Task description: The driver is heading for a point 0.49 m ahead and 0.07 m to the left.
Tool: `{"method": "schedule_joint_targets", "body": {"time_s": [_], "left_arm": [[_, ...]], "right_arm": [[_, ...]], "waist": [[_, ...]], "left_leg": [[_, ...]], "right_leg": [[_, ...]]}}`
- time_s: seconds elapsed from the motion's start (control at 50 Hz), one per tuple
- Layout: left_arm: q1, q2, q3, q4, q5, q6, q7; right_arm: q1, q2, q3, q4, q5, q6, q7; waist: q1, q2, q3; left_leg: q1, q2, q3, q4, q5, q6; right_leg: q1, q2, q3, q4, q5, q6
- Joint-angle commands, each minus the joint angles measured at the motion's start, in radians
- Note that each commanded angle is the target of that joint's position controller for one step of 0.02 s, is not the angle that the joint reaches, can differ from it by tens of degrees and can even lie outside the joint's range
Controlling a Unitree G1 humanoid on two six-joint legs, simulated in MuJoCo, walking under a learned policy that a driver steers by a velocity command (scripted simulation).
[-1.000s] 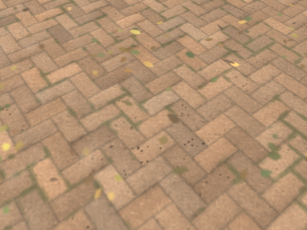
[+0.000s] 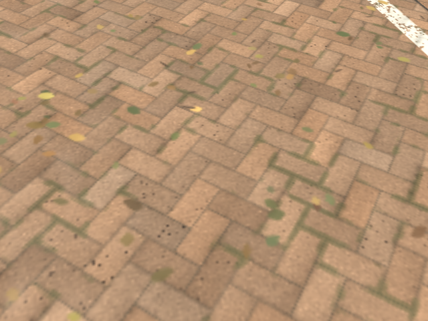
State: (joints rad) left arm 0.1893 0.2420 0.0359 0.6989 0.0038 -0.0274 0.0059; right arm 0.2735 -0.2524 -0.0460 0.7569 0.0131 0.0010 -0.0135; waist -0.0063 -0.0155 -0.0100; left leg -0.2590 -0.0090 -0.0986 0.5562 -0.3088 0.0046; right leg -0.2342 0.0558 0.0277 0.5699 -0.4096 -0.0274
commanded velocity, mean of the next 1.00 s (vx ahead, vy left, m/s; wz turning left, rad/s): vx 0.35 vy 0.00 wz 0.18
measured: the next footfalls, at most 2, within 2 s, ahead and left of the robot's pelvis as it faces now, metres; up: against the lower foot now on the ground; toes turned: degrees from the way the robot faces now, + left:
left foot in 0.44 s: +0.30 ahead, +0.22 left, +0.00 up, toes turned +18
right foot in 0.92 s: +0.60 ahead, +0.10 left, +0.00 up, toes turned +11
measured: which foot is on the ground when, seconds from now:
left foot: down 0.00-0.04, up 0.06-0.42, down 0.44-0.96, up 0.98-1.00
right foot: down 0.00-0.44, up 0.46-0.90, down 0.92-1.00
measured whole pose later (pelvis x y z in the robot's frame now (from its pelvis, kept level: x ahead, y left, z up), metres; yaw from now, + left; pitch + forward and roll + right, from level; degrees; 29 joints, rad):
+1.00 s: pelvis +0.43 +0.16 -0.01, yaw +12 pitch +2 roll +1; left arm 0.10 0.24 0.02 0.73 0.03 -0.07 -0.03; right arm 0.27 -0.28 -0.04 0.84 0.00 -0.03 0.00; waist -0.03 0.00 0.05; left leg -0.20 -0.05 0.02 0.85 -0.53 0.01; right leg -0.47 0.01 -0.03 0.51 -0.08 -0.06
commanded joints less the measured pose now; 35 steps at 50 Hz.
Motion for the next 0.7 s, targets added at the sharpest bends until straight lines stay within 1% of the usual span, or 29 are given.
{"method": "schedule_joint_targets", "body": {"time_s": [0.02, 0.04, 0.06, 0.08, 0.1, 0.12, 0.14, 0.18, 0.22, 0.24, 0.28, 0.32, 0.34, 0.36, 0.38, 0.4, 0.42, 0.44, 0.46, 0.48, 0.5, 0.52, 0.54, 0.56, 0.58, 0.62, 0.64, 0.66, 0.7], "left_arm": [[0.043, 0.100, 0.051, -0.053, -0.011, -0.054, -0.007], [0.119, 0.150, 0.068, -0.031, -0.003, -0.059, -0.005], [0.207, 0.206, 0.086, -0.005, 0.000, -0.062, -0.007], [0.205, 0.221, 0.090, 0.003, 0.005, -0.063, -0.010], [0.190, 0.167, 0.076, 0.000, 0.000, -0.069, -0.003], [0.178, 0.143, 0.070, 0.001, -0.005, -0.072, 0.002], [0.164, 0.140, 0.068, 0.004, -0.005, -0.071, 0.004], [0.144, 0.133, 0.063, 0.006, 0.001, -0.066, 0.005], [0.139, 0.148, 0.065, 0.016, 0.000, -0.062, 0.006], [0.141, 0.161, 0.066, 0.022, -0.002, -0.060, 0.007], [0.154, 0.194, 0.072, 0.039, -0.009, -0.057, 0.008], [0.174, 0.224, 0.078, 0.056, -0.019, -0.055, 0.005], [0.179, 0.237, 0.081, 0.064, -0.024, -0.053, 0.004], [0.176, 0.249, 0.083, 0.068, -0.027, -0.050, 0.004], [0.174, 0.263, 0.087, 0.070, -0.030, -0.047, 0.006], [0.166, 0.275, 0.090, 0.070, -0.034, -0.041, 0.009], [0.193, 0.255, 0.079, 0.074, -0.034, -0.042, 0.011], [0.203, 0.205, 0.055, 0.063, -0.008, -0.051, 0.010], [0.335, 0.068, 0.008, 0.024, 0.004, -0.068, -0.008], [0.204, 0.192, 0.036, 0.037, -0.041, -0.086, -0.013], [0.101, 0.221, 0.047, -0.004, -0.072, -0.090, -0.012], [0.083, 0.201, 0.039, -0.006, -0.060, -0.091, -0.002], [0.093, 0.194, 0.042, 0.009, -0.037, -0.084, 0.003], [0.142, 0.186, 0.044, 0.027, -0.035, -0.068, 0.000], [0.172, 0.171, 0.044, 0.045, -0.037, -0.052, 0.000], [0.179, 0.143, 0.042, 0.060, -0.038, -0.026, 0.002], [0.153, 0.135, 0.042, 0.055, -0.036, -0.020, 0.004], [0.119, 0.132, 0.043, 0.044, -0.028, -0.019, 0.006], [0.075, 0.118, 0.040, 0.023, -0.008, -0.032, 0.003]], "right_arm": [[-0.133, -0.161, -0.040, -0.107, 0.012, -0.012, -0.015], [-0.178, -0.113, -0.028, -0.141, 0.013, -0.017, -0.016], [-0.201, -0.069, -0.016, -0.175, 0.023, -0.027, -0.016], [-0.211, -0.115, -0.027, -0.203, 0.027, -0.037, -0.014], [-0.175, -0.140, -0.038, -0.188, 0.030, -0.044, -0.009], [-0.140, -0.128, -0.038, -0.171, 0.030, -0.047, -0.001], [-0.131, -0.116, -0.036, -0.165, 0.027, -0.050, 0.007], [-0.164, -0.100, -0.031, -0.173, 0.022, -0.051, 0.027], [-0.198, -0.072, -0.018, -0.193, 0.017, -0.049, 0.045], [-0.221, -0.060, -0.011, -0.205, 0.015, -0.049, 0.053], [-0.272, -0.044, 0.002, -0.231, 0.016, -0.051, 0.067], [-0.295, -0.061, -0.001, -0.246, 0.017, -0.049, 0.076], [-0.299, -0.076, -0.006, -0.254, 0.018, -0.047, 0.080], [-0.287, -0.096, -0.015, -0.258, 0.017, -0.045, 0.081], [-0.251, -0.122, -0.028, -0.255, 0.013, -0.041, 0.080], [-0.149, -0.156, -0.050, -0.232, 0.011, -0.035, 0.077], [0.008, -0.194, -0.076, -0.190, 0.013, -0.028, 0.063], [0.170, -0.242, -0.097, -0.154, 0.016, -0.015, 0.040], [0.143, -0.347, -0.095, -0.160, 0.009, -0.027, 0.036], [0.158, -0.246, -0.072, -0.172, 0.005, -0.039, 0.042], [0.099, -0.220, -0.059, -0.154, -0.007, -0.053, 0.045], [0.033, -0.195, -0.050, -0.146, -0.006, -0.064, 0.045], [-0.022, -0.157, -0.039, -0.142, -0.014, -0.072, 0.046], [-0.052, -0.135, -0.034, -0.142, -0.025, -0.083, 0.047], [-0.068, -0.121, -0.033, -0.135, -0.026, -0.094, 0.048], [-0.068, -0.118, -0.035, -0.108, -0.025, -0.116, 0.047], [-0.060, -0.121, -0.038, -0.094, -0.029, -0.121, 0.044], [-0.050, -0.124, -0.038, -0.079, -0.032, -0.123, 0.041], [-0.049, -0.130, -0.035, -0.061, -0.030, -0.116, 0.029]], "waist": [[0.089, 0.195, 0.045], [0.119, 0.075, 0.027], [0.136, -0.108, 0.013], [0.121, -0.162, 0.092], [0.097, -0.099, 0.119], [0.078, -0.076, 0.114], [0.071, -0.071, 0.104], [0.077, -0.064, 0.101], [0.083, -0.068, 0.093], [0.090, -0.071, 0.093], [0.104, -0.073, 0.104], [0.103, -0.078, 0.110], [0.093, -0.082, 0.111], [0.071, -0.089, 0.097], [0.039, -0.102, 0.059], [-0.030, -0.100, -0.006], [-0.111, -0.070, -0.094], [-0.183, 0.031, -0.174], [-0.047, 0.298, -0.352], [-0.141, 0.130, -0.375], [-0.125, 0.123, -0.189], [-0.078, 0.067, -0.102], [-0.037, 0.071, -0.050], [0.003, 0.108, -0.042], [0.021, 0.114, -0.041], [0.034, 0.084, -0.006], [0.029, 0.073, 0.019], [0.024, 0.061, 0.046], [0.030, 0.059, 0.055]], "left_leg": [[-0.194, 0.121, -0.294, -0.245, -0.321, 0.120], [-0.321, 0.040, -0.179, -0.074, -0.249, 0.065], [-0.460, -0.047, -0.034, 0.187, -0.171, 0.020], [-0.599, 0.008, -0.031, 0.360, -0.235, 0.020], [-0.653, 0.044, -0.065, 0.476, -0.204, 0.026], [-0.684, 0.060, -0.073, 0.523, -0.141, 0.031], [-0.699, 0.077, -0.068, 0.539, -0.080, 0.031], [-0.656, 0.095, -0.025, 0.505, 0.016, 0.016], [-0.582, 0.098, 0.039, 0.424, 0.102, -0.012], [-0.540, 0.100, 0.062, 0.366, 0.145, -0.020], [-0.454, 0.093, 0.100, 0.238, 0.207, -0.017], [-0.377, 0.074, 0.141, 0.162, 0.212, 0.005], [-0.347, 0.062, 0.154, 0.137, 0.203, 0.024], [-0.301, 0.039, 0.171, 0.115, 0.184, 0.048], [-0.227, 0.003, 0.196, 0.105, 0.156, 0.073], [-0.082, -0.041, 0.221, 0.078, 0.154, 0.105], [0.186, -0.074, 0.203, 0.051, 0.186, 0.144], [0.484, 0.049, 0.002, 0.047, 0.163, 0.189], [0.700, 0.366, -0.618, -0.130, -0.111, 0.369], [0.637, 0.386, -0.707, -0.265, -0.235, 0.346], [0.490, 0.358, -0.533, -0.284, -0.166, 0.293], [0.331, 0.323, -0.398, -0.291, -0.047, 0.262], [0.213, 0.277, -0.283, -0.303, 0.063, 0.241], [0.132, 0.247, -0.204, -0.334, 0.124, 0.227], [0.096, 0.233, -0.156, -0.367, 0.148, 0.226], [0.053, 0.225, -0.058, -0.407, 0.237, 0.221], [0.050, 0.218, -0.014, -0.419, 0.279, 0.211], [0.050, 0.210, 0.020, -0.417, 0.398, 0.205], [0.058, 0.176, 0.103, -0.394, 0.643, 0.184]], "right_leg": [[0.159, -0.053, 0.030, -0.135, 0.056, -0.033], [0.275, -0.144, 0.149, -0.200, -0.049, -0.064], [0.370, -0.301, 0.409, -0.342, -0.235, -0.142], [0.338, -0.452, 0.583, -0.397, -0.251, -0.232], [0.344, -0.456, 0.555, -0.393, -0.193, -0.250], [0.373, -0.426, 0.474, -0.392, -0.120, -0.225], [0.392, -0.401, 0.385, -0.396, -0.015, -0.198], [0.351, -0.340, 0.201, -0.410, 0.216, -0.152], [0.288, -0.298, 0.065, -0.413, 0.346, -0.137], [0.257, -0.285, 0.015, -0.415, 0.369, -0.132], [0.209, -0.278, -0.050, -0.418, 0.389, -0.121], [0.200, -0.296, -0.089, -0.413, 0.421, -0.109], [0.212, -0.311, -0.104, -0.397, 0.489, -0.103], [0.230, -0.319, -0.129, -0.353, 0.647, -0.091], [0.248, -0.321, -0.159, -0.271, 0.845, -0.077], [0.236, -0.310, -0.196, -0.120, 1.004, -0.057], [0.120, -0.291, -0.208, 0.067, 1.027, -0.038], [-0.133, -0.254, -0.200, 0.358, 0.649, -0.002], [-0.434, -0.077, -0.094, 0.733, -0.191, 0.044], [-0.490, -0.088, 0.074, 0.825, -0.152, 0.031], [-0.555, -0.122, 0.051, 0.819, -0.058, 0.014], [-0.517, -0.173, 0.047, 0.747, 0.040, 0.006], [-0.463, -0.203, 0.048, 0.691, 0.103, 0.008], [-0.386, -0.227, 0.065, 0.665, 0.156, 0.009], [-0.350, -0.231, 0.066, 0.649, 0.183, 0.016], [-0.356, -0.219, 0.074, 0.612, 0.223, 0.030], [-0.389, -0.211, 0.087, 0.581, 0.259, 0.036], [-0.415, -0.200, 0.091, 0.533, 0.295, 0.044], [-0.405, -0.171, 0.063, 0.385, 0.386, 0.056]]}}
